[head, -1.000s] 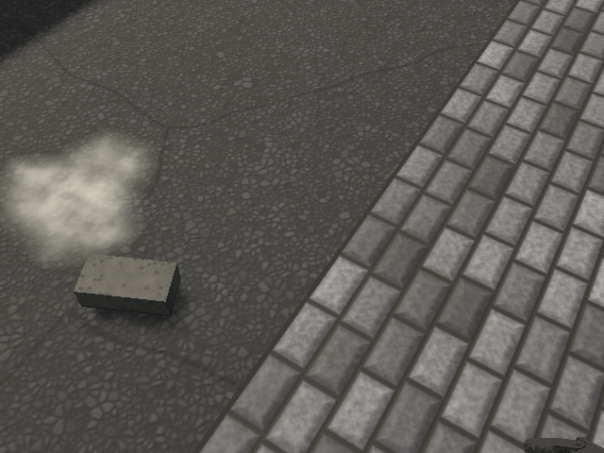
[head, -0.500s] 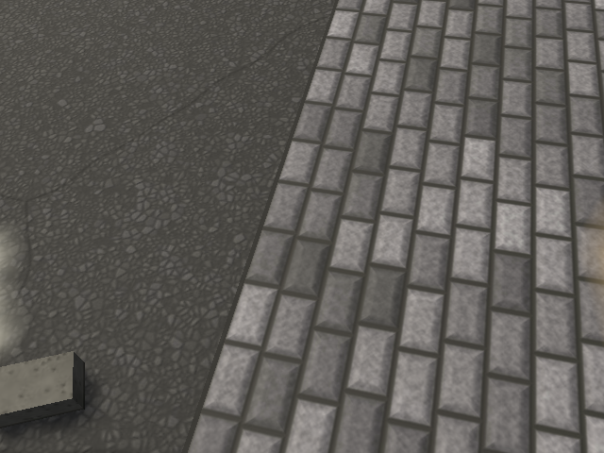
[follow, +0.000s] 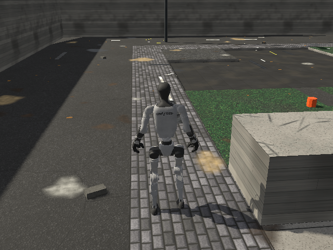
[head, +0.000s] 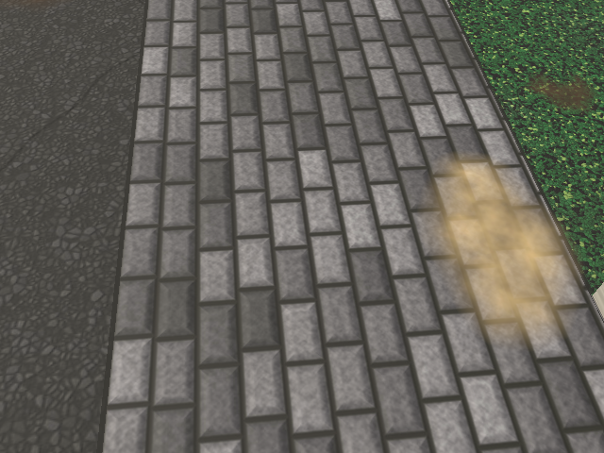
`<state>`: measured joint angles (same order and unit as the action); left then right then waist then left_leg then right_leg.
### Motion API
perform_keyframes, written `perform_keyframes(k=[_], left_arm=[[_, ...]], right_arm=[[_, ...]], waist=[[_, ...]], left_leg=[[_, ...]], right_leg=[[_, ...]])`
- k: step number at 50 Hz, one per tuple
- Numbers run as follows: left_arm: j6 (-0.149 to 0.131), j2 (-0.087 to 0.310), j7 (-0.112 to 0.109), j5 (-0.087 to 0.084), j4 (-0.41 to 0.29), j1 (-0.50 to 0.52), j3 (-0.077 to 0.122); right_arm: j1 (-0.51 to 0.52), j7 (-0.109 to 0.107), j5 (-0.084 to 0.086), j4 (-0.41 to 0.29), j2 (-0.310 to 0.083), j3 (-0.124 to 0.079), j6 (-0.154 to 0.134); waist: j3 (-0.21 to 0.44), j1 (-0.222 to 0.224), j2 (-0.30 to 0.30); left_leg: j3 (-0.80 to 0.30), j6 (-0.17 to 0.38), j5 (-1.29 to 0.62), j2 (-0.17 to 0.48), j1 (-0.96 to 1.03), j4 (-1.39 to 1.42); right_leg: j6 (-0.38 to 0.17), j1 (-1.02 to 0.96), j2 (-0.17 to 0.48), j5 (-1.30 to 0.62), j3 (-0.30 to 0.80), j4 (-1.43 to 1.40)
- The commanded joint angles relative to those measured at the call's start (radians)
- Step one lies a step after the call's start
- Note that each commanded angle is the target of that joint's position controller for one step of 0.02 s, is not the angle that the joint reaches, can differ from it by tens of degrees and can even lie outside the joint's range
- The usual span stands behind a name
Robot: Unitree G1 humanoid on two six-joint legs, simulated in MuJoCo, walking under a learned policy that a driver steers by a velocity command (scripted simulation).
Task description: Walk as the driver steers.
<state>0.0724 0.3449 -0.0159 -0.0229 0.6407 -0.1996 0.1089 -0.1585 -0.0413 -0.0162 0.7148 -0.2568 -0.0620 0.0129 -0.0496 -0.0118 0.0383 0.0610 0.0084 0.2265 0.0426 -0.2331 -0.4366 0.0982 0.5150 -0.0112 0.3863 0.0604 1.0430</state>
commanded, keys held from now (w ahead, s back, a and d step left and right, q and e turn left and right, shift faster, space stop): e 0.56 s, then s+e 0.02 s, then s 0.38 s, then w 0.04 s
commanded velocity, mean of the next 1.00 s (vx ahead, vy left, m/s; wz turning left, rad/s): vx -0.06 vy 0.00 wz -0.46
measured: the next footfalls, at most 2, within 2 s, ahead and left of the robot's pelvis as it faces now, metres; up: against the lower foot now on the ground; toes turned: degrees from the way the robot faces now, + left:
right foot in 0.18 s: +0.03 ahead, -0.15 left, +0.00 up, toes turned -8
left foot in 0.64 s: +0.10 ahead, +0.06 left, +0.00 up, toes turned -27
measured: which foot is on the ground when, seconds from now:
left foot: down 0.00-0.18, up 0.20-0.62, down 0.64-1.00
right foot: up 0.00-0.16, down 0.18-0.64, up 0.66-1.00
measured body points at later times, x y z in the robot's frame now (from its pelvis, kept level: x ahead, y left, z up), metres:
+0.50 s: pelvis -0.01 -0.05 +0.00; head +0.03 -0.08 +0.45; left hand +0.23 +0.18 -0.08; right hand +0.08 -0.37 -0.11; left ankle +0.06 +0.10 -0.70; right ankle -0.01 -0.14 -0.74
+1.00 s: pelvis -0.06 -0.02 -0.01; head -0.01 -0.03 +0.44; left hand +0.18 +0.18 -0.12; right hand -0.04 -0.33 -0.11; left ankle +0.06 +0.08 -0.74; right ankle -0.17 -0.11 -0.71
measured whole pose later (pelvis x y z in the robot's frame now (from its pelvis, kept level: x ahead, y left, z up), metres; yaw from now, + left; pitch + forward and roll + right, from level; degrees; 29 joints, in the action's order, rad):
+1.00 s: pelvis -0.06 -0.02 -0.01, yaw -26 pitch +0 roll -1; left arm 0.07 0.30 -0.04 -0.03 0.73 -0.19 0.07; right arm -0.11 -0.05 0.01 0.71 -0.26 -0.05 0.05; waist -0.11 -0.02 -0.01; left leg -0.04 -0.02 0.16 0.05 -0.32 -0.48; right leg 0.11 0.25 -0.04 0.47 0.07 0.77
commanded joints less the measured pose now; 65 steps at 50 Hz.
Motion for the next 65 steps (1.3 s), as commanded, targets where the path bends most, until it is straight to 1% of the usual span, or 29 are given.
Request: perform_keyframes(k=[1,5,8,9,10,11,12,14,17,21,27,30,31,32,33,34,35,37,39,44,48,51,52,53,54,55,56,59,65], left_arm=[[-0.019,0.031,0.013,0.004,-0.124,0.097,-0.007],[-0.010,0.056,0.027,0.000,-0.124,0.063,0.002],[-0.006,0.073,0.027,0.003,-0.090,-0.039,0.020],[-0.010,0.160,0.014,0.001,-0.092,-0.081,0.046],[-0.022,0.263,0.007,0.022,-0.123,-0.069,0.057],[-0.048,0.206,0.017,0.050,-0.119,-0.099,0.045],[-0.065,0.177,0.017,0.048,-0.105,-0.058,0.030],[-0.068,0.128,0.004,0.012,-0.107,0.043,0.014],[-0.058,0.117,-0.012,0.019,-0.111,0.068,0.002],[-0.051,0.135,-0.019,0.014,-0.102,0.048,0.009],[-0.038,0.151,-0.003,0.012,-0.105,0.067,0.015],[-0.030,0.139,-0.005,-0.002,-0.109,0.106,0.011],[-0.027,0.121,-0.012,-0.005,-0.107,0.094,0.005],[-0.029,0.078,-0.016,0.010,-0.103,0.037,-0.005],[-0.037,0.082,-0.019,0.005,-0.105,0.012,-0.001],[-0.042,0.157,-0.022,0.023,-0.081,-0.005,0.022],[-0.039,0.183,-0.021,0.011,-0.054,-0.024,0.038],[-0.013,0.134,-0.033,0.006,-0.013,-0.036,0.031],[-0.002,0.086,-0.035,-0.001,-0.009,-0.018,0.015],[-0.005,0.051,-0.046,-0.008,0.003,0.011,-0.006],[-0.014,0.043,-0.023,-0.004,0.037,-0.032,-0.015],[-0.015,0.025,0.000,-0.001,0.110,-0.152,-0.019],[-0.017,0.007,0.003,0.013,0.128,-0.168,-0.028],[-0.020,0.049,-0.004,0.027,0.120,-0.209,-0.025],[-0.035,0.200,0.009,0.056,0.108,-0.189,0.007],[-0.065,0.221,0.007,0.078,0.089,-0.134,0.014],[-0.094,0.162,-0.005,0.068,0.096,-0.081,-0.004],[-0.133,0.064,-0.025,0.018,0.115,-0.073,-0.032],[-0.155,0.050,-0.029,0.031,0.154,-0.170,-0.035]], right_arm=[[0.006,-0.001,0.005,-0.058,-0.210,-0.059,-0.001],[0.017,0.018,0.027,-0.053,-0.237,-0.070,-0.001],[-0.001,0.023,0.050,-0.028,-0.200,-0.062,-0.008],[-0.033,0.028,0.019,-0.027,-0.149,-0.049,-0.011],[0.017,0.026,-0.024,-0.092,-0.105,-0.027,-0.016],[0.104,0.016,-0.006,-0.104,-0.157,-0.043,-0.018],[0.114,0.014,0.016,-0.105,-0.174,-0.050,-0.015],[0.083,0.001,0.007,-0.078,-0.186,-0.059,-0.008],[0.037,0.008,0.007,-0.064,-0.161,-0.056,-0.009],[0.075,0.012,0.011,-0.078,-0.128,-0.040,-0.012],[0.076,0.032,0.023,-0.093,-0.142,-0.043,-0.030],[0.011,0.043,0.022,-0.080,-0.138,-0.048,-0.044],[-0.014,0.043,0.014,-0.071,-0.153,-0.052,-0.048],[-0.005,0.038,-0.002,-0.084,-0.218,-0.064,-0.046],[0.023,0.038,-0.026,-0.081,-0.269,-0.072,-0.035],[0.022,0.036,-0.025,-0.098,-0.210,-0.057,-0.036],[0.056,0.031,-0.015,-0.105,-0.175,-0.042,-0.034],[0.099,0.024,0.012,-0.103,-0.151,-0.034,-0.026],[0.084,0.017,0.017,-0.094,-0.147,-0.026,-0.014],[0.036,-0.006,0.014,-0.076,-0.166,-0.030,0.011],[0.022,-0.017,0.029,-0.046,-0.197,-0.041,0.031],[0.014,-0.011,0.042,-0.020,-0.193,-0.036,0.043],[-0.027,-0.001,0.027,0.004,-0.154,-0.023,0.034],[-0.026,0.016,-0.006,0.005,-0.083,-0.001,0.021],[0.102,0.014,0.010,-0.067,-0.116,-0.015,0.001],[0.181,0.006,0.051,-0.084,-0.196,-0.039,-0.014],[0.135,0.004,0.063,-0.057,-0.204,-0.049,-0.022],[0.009,0.010,0.039,0.029,-0.175,-0.055,-0.025],[0.004,0.030,0.039,0.031,-0.132,-0.048,-0.042]], waist=[[0.108,-0.043,-0.222],[0.117,-0.028,-0.238],[0.134,0.030,-0.166],[0.153,0.025,0.044],[0.147,0.016,0.296],[0.215,0.101,0.176],[0.168,0.068,0.133],[0.118,0.022,0.084],[0.147,-0.005,0.091],[0.135,0.020,0.099],[0.123,0.033,0.127],[0.137,-0.009,0.129],[0.150,-0.012,0.106],[0.179,0.028,-0.045],[0.124,0.062,-0.301],[0.152,0.028,-0.279],[0.137,0.038,-0.203],[0.100,0.050,-0.151],[0.105,0.039,-0.154],[0.158,-0.009,-0.235],[0.165,-0.031,-0.284],[0.151,0.007,-0.234],[0.111,0.013,-0.161],[0.110,0.032,0.043],[0.015,0.072,0.226],[-0.092,0.094,0.183],[-0.134,0.051,0.179],[-0.094,0.024,0.137],[-0.076,0.061,0.098]], left_leg=[[-0.147,0.210,-0.356,0.246,0.191,0.107],[-0.106,0.196,-0.396,0.271,0.160,0.070],[-0.015,0.086,-0.282,0.229,0.053,-0.091],[0.079,-0.009,-0.024,0.143,-0.150,-0.320],[0.070,-0.092,0.451,-0.007,-0.443,-0.567],[-0.090,-0.091,0.474,-0.015,-0.447,-0.731],[-0.118,-0.076,0.392,0.003,-0.458,-0.769],[-0.133,-0.072,0.239,0.018,-0.454,-0.711],[-0.117,-0.092,0.132,-0.024,-0.361,-0.687],[-0.130,-0.102,0.108,-0.046,-0.321,-0.467],[-0.145,-0.079,0.155,-0.083,-0.188,-0.259],[-0.133,-0.053,0.031,-0.084,-0.076,-0.035],[-0.146,-0.032,-0.131,-0.042,0.008,0.056],[-0.281,0.027,-0.396,0.125,0.106,0.065],[-0.476,0.206,-0.691,0.283,0.104,0.074],[-0.546,0.324,-0.777,0.381,0.076,0.077],[-0.463,0.311,-0.784,0.340,0.056,0.056],[-0.333,0.237,-0.736,0.239,0.068,0.017],[-0.276,0.228,-0.749,0.201,0.091,0.011],[-0.285,0.231,-0.698,0.220,0.236,0.006],[-0.313,0.217,-0.618,0.223,0.200,0.024],[-0.280,0.144,0.051,0.165,0.014,0.083],[-0.215,0.078,0.250,0.105,-0.118,0.046],[-0.098,-0.017,0.328,0.011,-0.306,-0.199],[-0.068,-0.033,0.351,-0.054,-0.426,-0.330],[-0.141,-0.022,0.286,-0.023,-0.476,-0.469],[-0.184,-0.008,0.191,-0.023,-0.519,-0.530],[-0.209,-0.020,0.027,-0.031,-0.557,-0.612],[-0.193,-0.068,-0.129,-0.028,-0.627,-0.588]], right_leg=[[0.004,0.034,0.040,0.029,-0.051,-0.148],[-0.036,-0.107,0.026,-0.006,-0.113,-0.338],[-0.123,-0.350,-0.009,-0.252,-0.118,-0.638],[-0.187,-0.536,0.135,-0.555,0.103,-0.679],[-0.393,-0.590,0.388,-0.839,0.454,-0.654],[-0.477,-0.532,0.406,-0.757,0.463,-0.682],[-0.428,-0.495,0.343,-0.667,0.369,-0.691],[-0.333,-0.439,0.251,-0.556,0.277,-0.691],[-0.328,-0.382,0.202,-0.586,0.238,-0.691],[-0.324,-0.384,0.182,-0.457,0.284,-0.679],[-0.325,-0.330,0.172,-0.401,0.425,-0.647],[-0.281,-0.347,0.142,-0.538,0.451,-0.572],[-0.237,-0.319,0.113,-0.505,0.426,-0.532],[-0.176,-0.241,0.037,-0.314,0.328,-0.396],[-0.109,-0.070,-0.139,0.116,0.153,-0.231],[-0.046,-0.053,-0.120,0.333,0.135,0.052],[-0.030,-0.043,-0.116,0.292,0.151,0.198],[0.000,-0.002,-0.129,0.201,0.162,0.293],[0.018,-0.008,-0.150,0.157,0.138,0.290],[0.033,-0.054,-0.100,0.169,0.076,0.007],[0.020,-0.193,-0.014,0.109,-0.007,-0.274],[-0.062,-0.418,-0.026,-0.112,-0.086,-0.627],[-0.097,-0.506,-0.032,-0.101,-0.074,-0.683],[-0.155,-0.603,0.156,0.072,0.177,-0.747],[-0.319,-0.340,0.359,0.362,0.468,-0.875],[-0.373,-0.273,0.376,0.512,0.559,-0.975],[-0.327,-0.300,0.344,0.457,0.504,-0.988],[-0.237,-0.459,0.266,0.244,0.289,-0.961],[-0.238,-0.550,0.278,0.044,0.105,-0.971]])
Keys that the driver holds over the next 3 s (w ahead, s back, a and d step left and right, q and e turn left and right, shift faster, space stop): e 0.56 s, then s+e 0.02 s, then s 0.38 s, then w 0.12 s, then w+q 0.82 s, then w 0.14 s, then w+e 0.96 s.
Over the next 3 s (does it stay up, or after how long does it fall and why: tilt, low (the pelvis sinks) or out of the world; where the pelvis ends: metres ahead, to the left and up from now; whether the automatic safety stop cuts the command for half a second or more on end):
stays up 0.84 -0.09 0.00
